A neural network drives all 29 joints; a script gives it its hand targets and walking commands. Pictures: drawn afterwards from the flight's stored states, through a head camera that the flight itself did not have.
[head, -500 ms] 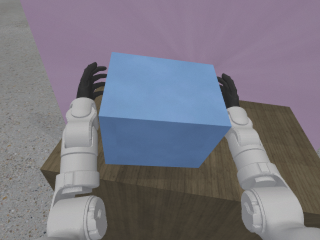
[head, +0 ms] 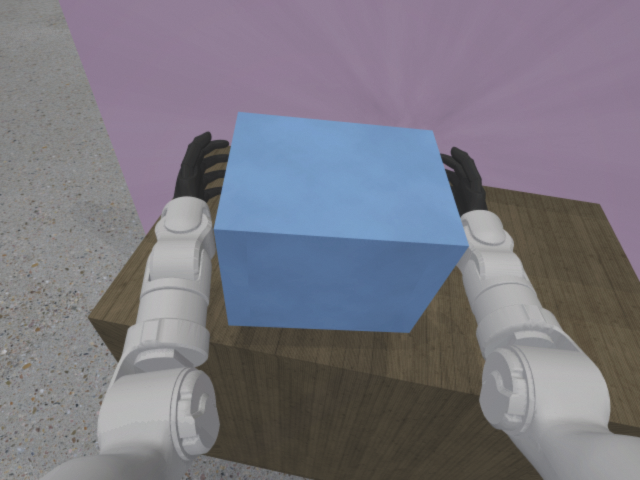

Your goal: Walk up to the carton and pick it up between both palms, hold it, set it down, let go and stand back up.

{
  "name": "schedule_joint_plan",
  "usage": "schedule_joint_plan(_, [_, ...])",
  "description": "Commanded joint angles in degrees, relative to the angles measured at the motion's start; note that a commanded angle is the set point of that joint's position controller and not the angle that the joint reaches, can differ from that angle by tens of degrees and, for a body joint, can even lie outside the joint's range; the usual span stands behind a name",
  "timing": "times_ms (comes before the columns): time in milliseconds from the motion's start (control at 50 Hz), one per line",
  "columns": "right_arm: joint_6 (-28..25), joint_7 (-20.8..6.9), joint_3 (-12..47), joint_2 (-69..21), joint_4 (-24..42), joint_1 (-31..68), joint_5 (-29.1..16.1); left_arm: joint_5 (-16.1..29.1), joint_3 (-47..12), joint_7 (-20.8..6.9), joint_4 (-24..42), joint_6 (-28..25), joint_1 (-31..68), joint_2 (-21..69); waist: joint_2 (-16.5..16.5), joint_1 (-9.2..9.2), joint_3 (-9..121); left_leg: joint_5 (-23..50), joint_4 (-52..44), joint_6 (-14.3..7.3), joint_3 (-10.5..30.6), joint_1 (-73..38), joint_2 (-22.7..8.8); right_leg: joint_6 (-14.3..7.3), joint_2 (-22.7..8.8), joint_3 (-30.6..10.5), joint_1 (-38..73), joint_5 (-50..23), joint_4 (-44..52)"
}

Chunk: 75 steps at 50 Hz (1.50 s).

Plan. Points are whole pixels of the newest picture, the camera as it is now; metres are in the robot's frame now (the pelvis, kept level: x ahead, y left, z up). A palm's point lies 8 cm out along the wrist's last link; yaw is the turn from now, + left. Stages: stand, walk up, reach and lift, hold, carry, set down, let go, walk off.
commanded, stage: set down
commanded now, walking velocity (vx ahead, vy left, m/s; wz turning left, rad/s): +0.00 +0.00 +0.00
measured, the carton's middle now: (329, 229) +0.41 +0.01 +0.11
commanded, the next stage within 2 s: none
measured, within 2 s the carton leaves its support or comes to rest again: neither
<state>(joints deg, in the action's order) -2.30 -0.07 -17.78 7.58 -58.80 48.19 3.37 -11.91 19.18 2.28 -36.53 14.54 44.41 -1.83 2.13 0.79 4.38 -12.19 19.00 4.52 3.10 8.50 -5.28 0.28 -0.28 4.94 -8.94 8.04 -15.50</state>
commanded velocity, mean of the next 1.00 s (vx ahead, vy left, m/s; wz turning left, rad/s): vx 0.00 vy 0.00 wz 0.00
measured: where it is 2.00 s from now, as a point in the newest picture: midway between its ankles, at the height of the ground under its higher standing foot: outside the picture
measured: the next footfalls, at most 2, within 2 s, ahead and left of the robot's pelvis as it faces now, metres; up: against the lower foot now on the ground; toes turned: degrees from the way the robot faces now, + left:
none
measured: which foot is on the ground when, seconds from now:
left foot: down 0.00-1.00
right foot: down 0.00-1.00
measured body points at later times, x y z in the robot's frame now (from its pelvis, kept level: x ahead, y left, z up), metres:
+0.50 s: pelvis +0.02 +0.00 +0.00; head +0.03 +0.02 +0.45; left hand +0.44 +0.18 +0.13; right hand +0.46 -0.17 +0.13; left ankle -0.03 +0.17 -0.75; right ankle +0.00 -0.12 -0.75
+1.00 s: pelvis +0.01 +0.00 +0.00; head +0.05 +0.00 +0.45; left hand +0.44 +0.17 +0.11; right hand +0.47 -0.18 +0.11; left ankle -0.03 +0.17 -0.75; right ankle +0.00 -0.12 -0.75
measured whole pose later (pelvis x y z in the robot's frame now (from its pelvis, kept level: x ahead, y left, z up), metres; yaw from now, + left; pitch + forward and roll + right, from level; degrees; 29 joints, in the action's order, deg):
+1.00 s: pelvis +0.01 +0.00 +0.00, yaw -2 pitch +12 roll -1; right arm -7.7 -4.6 -23.6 11.6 -67.5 53.3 11.9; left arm -12.6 23.4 6.3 -47.0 4.4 46.7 1.7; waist 0.0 5.1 9.0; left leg -10.5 16.6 4.6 0.6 18.4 -5.5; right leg 0.1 0.0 2.9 -21.0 7.0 -15.6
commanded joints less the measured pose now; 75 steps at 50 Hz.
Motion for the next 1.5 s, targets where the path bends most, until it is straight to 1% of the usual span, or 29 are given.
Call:
schedule_joint_plan(0, [-5.8,-8.5,11.4,-24.6,10.8,43.3,0.9,2.1,-16.0,-4.3,2.0,-2.9,34.4,30.8,-3.8,-0.08,24.3,19.8,-0.3,-0.1,-6.9,-3.1,5.8,1.8,2.5,2.1,14.3,-16.3,-1.8])
schedule_joint_plan(20, [-6.3,-8.8,11.6,-25.1,11.5,44.1,1.2,1.9,-15.2,-4.1,2.4,-3.5,35.7,30.3,-2.8,0.78,25.8,19.3,-0.6,-0.4,-7.0,-2.8,5.7,2.1,2.3,1.9,14.9,-16.7,-2.0])
schedule_joint_plan(40, [-6.4,-8.8,11.6,-24.8,11.5,43.5,1.0,2.5,-15.7,-4.0,3.3,-3.9,35.9,30.5,-2.5,0.53,27.0,20.6,-0.5,-0.4,-7.0,-2.6,5.8,2.0,2.4,1.8,15.5,-18.7,-2.4])
schedule_joint_plan(100, [-6.2,-9.3,10.9,-24.5,10.0,43.3,2.4,1.6,-13.1,-3.8,-0.2,-4.2,34.2,29.7,-1.0,1.55,24.9,20.1,-1.1,-0.6,-7.5,-0.8,5.7,2.2,2.3,1.5,16.9,-19.4,-2.7])
schedule_joint_plan(200, [-6.9,-9.6,10.5,-24.0,9.6,42.6,2.9,1.8,-13.0,-3.4,0.1,-5.2,34.8,30.0,0.2,1.22,25.6,24.3,-0.6,-0.4,-7.4,-2.0,5.3,2.4,2.6,1.6,16.9,-23.0,-3.2])
schedule_joint_plan(320, [-8.5,-10.1,9.7,-23.2,8.7,43.0,3.7,1.2,-14.2,-2.0,0.2,-6.1,34.8,30.9,-1.2,1.50,28.5,29.5,1.4,0.4,-7.4,-4.7,4.9,1.5,3.3,2.3,13.4,-23.8,-3.0])
schedule_joint_plan(400, [-9.9,-10.6,9.5,-23.2,7.9,42.5,4.0,1.7,-16.2,-0.7,3.0,-7.5,36.7,32.8,-3.1,1.72,34.2,36.2,3.6,1.2,-7.3,-7.6,4.3,0.8,3.6,2.7,10.6,-25.8,-3.5])
schedule_joint_plan(420, [-10.3,-10.7,10.2,-23.5,8.7,43.5,3.7,1.9,-16.4,-0.4,2.9,-7.9,36.1,32.8,-3.2,2.65,35.2,37.1,4.1,1.4,-7.4,-7.3,4.3,0.6,3.7,2.7,10.4,-26.4,-3.6])
schedule_joint_plan(440, [-10.3,-10.6,9.6,-23.0,8.4,43.1,3.8,1.4,-16.4,-0.4,2.3,-7.8,35.5,32.9,-3.5,2.17,35.0,37.2,4.0,1.4,-7.3,-6.7,4.4,0.6,3.5,2.5,10.9,-27.1,-3.6])
schedule_joint_plan(460, [-10.4,-10.7,10.4,-22.8,8.2,43.0,3.5,1.6,-16.5,-0.2,2.5,-7.9,35.0,32.9,-3.8,2.73,35.0,38.2,4.4,1.3,-7.2,-6.8,4.3,0.5,3.6,2.5,10.6,-27.5,-3.9])
schedule_joint_plan(520, [-10.3,-10.8,8.7,-21.4,5.9,43.0,4.1,1.5,-16.2,0.0,1.1,-8.0,36.0,32.7,-3.9,2.04,33.6,37.2,4.0,1.5,-7.1,-6.6,4.0,0.3,3.5,2.8,9.2,-25.3,-3.4])
schedule_joint_plan(560, [-10.3,-11.0,9.4,-21.7,6.1,42.6,4.0,1.6,-15.5,-0.2,0.4,-8.1,34.8,32.2,-2.4,2.64,33.6,36.1,3.7,1.0,-7.5,-5.0,4.3,0.8,3.1,2.5,10.5,-27.8,-4.0])
schedule_joint_plan(600, [-10.6,-11.0,9.2,-21.4,5.6,43.1,4.6,2.0,-15.6,-0.2,0.3,-8.9,35.5,32.2,-1.4,2.22,35.3,35.0,3.1,0.7,-7.5,-3.0,4.3,1.2,3.0,2.3,11.8,-29.9,-4.4])
schedule_joint_plan(720, [-10.3,-11.4,7.9,-22.6,4.8,44.3,6.4,1.1,-12.2,-0.6,-3.0,-10.1,36.0,30.5,0.8,2.88,34.9,27.0,0.5,-0.6,-8.5,2.9,4.8,2.1,1.8,1.0,15.4,-31.5,-5.2])
schedule_joint_plan(760, [-10.4,-11.7,7.8,-22.9,3.9,44.3,7.1,0.8,-11.3,-0.6,-3.6,-10.9,36.3,30.4,2.3,3.76,34.4,26.7,0.1,-1.0,-8.8,4.0,4.9,2.5,1.8,0.9,16.0,-32.4,-5.5])
schedule_joint_plan(780, [-10.8,-11.6,7.8,-23.1,3.6,44.2,7.0,1.1,-12.3,-0.6,-2.9,-11.2,36.6,31.6,1.7,3.10,35.9,27.7,0.5,-0.8,-9.0,4.0,5.1,2.6,1.8,0.8,16.4,-34.3,-6.0])
schedule_joint_plan(840, [-10.4,-12.4,5.9,-22.0,1.9,44.4,8.4,0.2,-10.2,-0.2,-4.8,-11.3,36.5,30.8,1.6,4.12,34.5,26.1,-0.3,-0.9,-9.1,4.0,4.6,2.1,2.2,1.2,13.7,-28.8,-5.1])
schedule_joint_plan(860, [-10.5,-12.5,5.9,-22.5,1.6,44.8,8.6,0.3,-10.4,0.0,-3.7,-11.8,37.7,30.4,1.9,4.55,36.0,26.9,-0.2,-0.8,-9.3,4.1,4.5,2.0,2.3,1.3,13.9,-28.5,-5.2])
schedule_joint_plan(920, [-10.7,-12.7,4.3,-22.0,1.1,44.7,9.6,0.1,-9.9,0.1,-4.2,-12.2,38.2,30.3,2.2,4.01,36.8,24.8,-0.7,-1.0,-9.5,5.1,4.7,2.0,1.9,1.0,14.5,-29.1,-5.0])
schedule_joint_plan(940, [-10.7,-12.9,4.3,-21.7,1.0,44.9,9.8,0.0,-9.4,0.2,-4.6,-12.2,37.8,30.4,2.7,4.54,36.1,24.9,-1.1,-1.0,-9.6,5.1,4.6,2.0,2.1,1.3,13.8,-28.0,-4.9])
schedule_joint_plan(1080, [-11.4,-14.0,1.4,-19.7,-1.7,44.7,10.5,-0.1,-10.9,1.5,-3.3,-12.3,38.7,31.3,-1.6,4.29,38.6,29.9,1.0,0.3,-9.2,-0.2,3.7,0.3,2.7,2.4,5.9,-21.8,-2.9])
schedule_joint_plan(1140, [-10.9,-14.3,0.8,-18.6,-3.6,43.6,10.9,-0.8,-10.2,1.7,-3.2,-11.8,37.5,30.9,-1.5,4.46,36.8,30.6,1.1,0.2,-9.0,-1.5,3.4,-0.1,2.8,2.5,4.2,-20.3,-2.5])
schedule_joint_plan(1160, [-10.6,-14.3,0.6,-18.5,-4.3,43.3,11.3,-0.6,-10.3,1.7,-3.2,-11.8,38.3,30.3,-0.4,4.31,37.1,29.4,0.9,0.0,-9.1,-0.3,3.6,0.1,2.7,2.3,5.1,-20.8,-2.6])
schedule_joint_plan(1260, [-11.1,-14.5,-0.2,-18.5,-5.2,43.3,11.6,-0.8,-9.8,1.5,-3.5,-12.0,37.8,30.3,0.0,4.02,37.0,29.9,0.9,-0.1,-9.4,-0.1,3.7,0.4,2.5,2.3,5.3,-22.6,-3.0])
schedule_joint_plan(1280, [-11.0,-14.5,0.4,-18.8,-4.8,43.8,11.7,-1.4,-8.7,1.4,-4.4,-12.1,37.0,29.7,1.0,4.81,37.1,29.3,0.9,-0.6,-9.6,1.2,3.8,0.7,2.2,1.9,6.3,-24.3,-3.4])
schedule_joint_plan(1340, [-11.9,-14.3,-0.3,-18.3,-5.8,43.9,12.4,-1.3,-9.3,1.5,-4.1,-12.9,37.2,30.4,0.8,3.95,38.8,31.2,1.5,-0.4,-9.5,2.2,3.8,0.8,2.2,1.9,6.5,-27.6,-4.4])
schedule_joint_plan(1420, [-13.2,-14.1,0.7,-19.0,-5.9,44.5,12.3,-1.4,-9.2,1.4,-4.6,-14.3,36.8,30.2,1.5,4.50,40.6,31.5,2.2,-0.8,-9.8,5.4,4.1,1.4,2.0,1.4,8.8,-33.4,-6.4])
schedule_joint_plan(1460, [-13.9,-14.0,1.2,-19.3,-5.7,45.2,12.3,-1.3,-8.6,1.4,-5.7,-15.3,36.2,30.4,2.7,5.53,42.5,32.2,2.2,-1.1,-9.8,7.4,4.0,1.9,1.7,1.2,11.0,-36.4,-7.6])
schedule_joint_plan(1480, [-13.9,-13.9,1.3,-19.6,-7.5,44.0,12.0,-1.5,-8.7,1.3,-5.6,-15.5,36.3,30.6,2.2,5.15,41.1,32.4,2.3,-1.0,-9.9,7.7,4.0,1.8,1.6,1.0,10.7,-37.0,-7.8])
